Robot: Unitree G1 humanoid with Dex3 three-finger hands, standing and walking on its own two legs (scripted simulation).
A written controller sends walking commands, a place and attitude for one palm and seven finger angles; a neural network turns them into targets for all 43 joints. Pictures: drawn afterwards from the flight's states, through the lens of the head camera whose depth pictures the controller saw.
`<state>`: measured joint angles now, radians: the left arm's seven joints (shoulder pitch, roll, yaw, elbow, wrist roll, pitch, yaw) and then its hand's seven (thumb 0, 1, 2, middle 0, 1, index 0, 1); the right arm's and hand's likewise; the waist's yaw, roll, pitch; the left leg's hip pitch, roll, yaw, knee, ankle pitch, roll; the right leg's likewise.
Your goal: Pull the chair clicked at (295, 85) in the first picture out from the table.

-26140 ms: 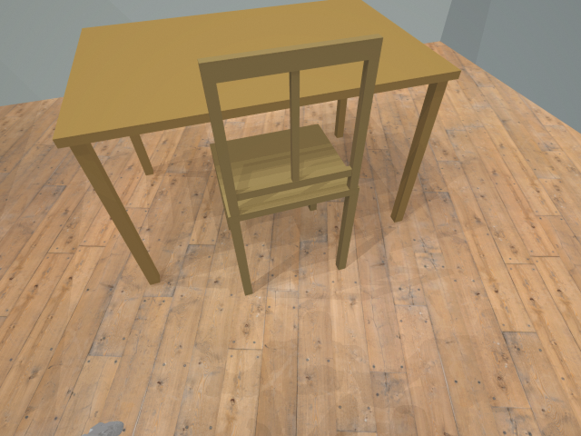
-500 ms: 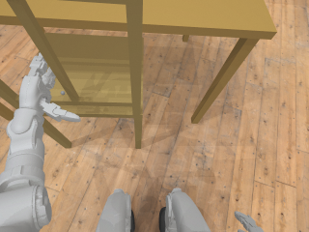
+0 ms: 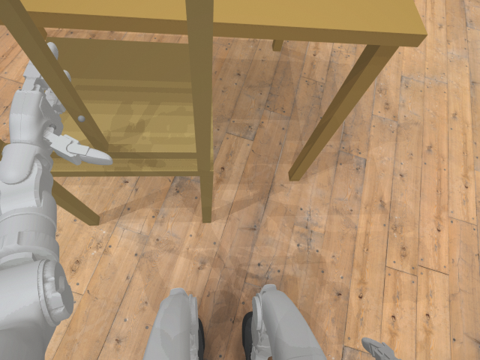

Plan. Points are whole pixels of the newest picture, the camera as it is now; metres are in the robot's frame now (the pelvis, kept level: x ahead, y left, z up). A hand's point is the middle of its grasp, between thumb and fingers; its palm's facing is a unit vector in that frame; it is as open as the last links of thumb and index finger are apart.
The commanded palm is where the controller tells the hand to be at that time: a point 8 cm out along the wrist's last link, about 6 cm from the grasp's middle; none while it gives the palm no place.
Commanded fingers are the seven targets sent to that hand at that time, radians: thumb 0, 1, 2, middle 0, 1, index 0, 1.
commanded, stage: push the fingers through the gap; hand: left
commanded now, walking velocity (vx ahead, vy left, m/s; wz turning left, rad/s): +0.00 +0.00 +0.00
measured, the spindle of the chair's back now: (64, 90) +0.51 +0.24 +0.07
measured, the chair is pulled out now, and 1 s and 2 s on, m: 0.00 0.00 0.03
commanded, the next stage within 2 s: hook a spindle and tug to test in 0.24 s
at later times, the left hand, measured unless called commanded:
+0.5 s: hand (79, 125) +0.47 +0.23 +0.04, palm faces +0.01 -1.00 -0.04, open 16.7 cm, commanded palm +0.46 +0.26 +0.04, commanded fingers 0.00 -0.50 0.30 -0.22 -0.57 -0.22 -0.57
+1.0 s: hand (82, 123) +0.47 +0.22 +0.04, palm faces -0.02 -1.00 -0.05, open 9.5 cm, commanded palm +0.46 +0.26 +0.04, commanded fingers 0.00 0.56 0.76 -0.50 -1.45 -0.50 -1.45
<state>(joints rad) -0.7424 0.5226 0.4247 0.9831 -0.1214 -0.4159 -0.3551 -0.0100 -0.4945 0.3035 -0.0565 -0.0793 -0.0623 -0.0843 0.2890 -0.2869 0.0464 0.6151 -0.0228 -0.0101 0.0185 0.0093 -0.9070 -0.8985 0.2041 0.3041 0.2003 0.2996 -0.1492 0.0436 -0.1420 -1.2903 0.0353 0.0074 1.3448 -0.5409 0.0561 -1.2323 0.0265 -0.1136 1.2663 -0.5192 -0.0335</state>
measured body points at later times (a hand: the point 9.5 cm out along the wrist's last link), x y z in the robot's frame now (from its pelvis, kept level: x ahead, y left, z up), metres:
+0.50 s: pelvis +0.00 +0.00 +0.01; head +0.15 +0.04 +0.43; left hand +0.47 +0.28 +0.04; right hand +0.07 -0.26 -0.10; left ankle +0.04 +0.08 -0.61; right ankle +0.04 -0.11 -0.61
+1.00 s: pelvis +0.00 +0.00 +0.01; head +0.16 +0.04 +0.43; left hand +0.47 +0.28 +0.04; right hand +0.07 -0.26 -0.11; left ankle +0.04 +0.08 -0.61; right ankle +0.04 -0.11 -0.61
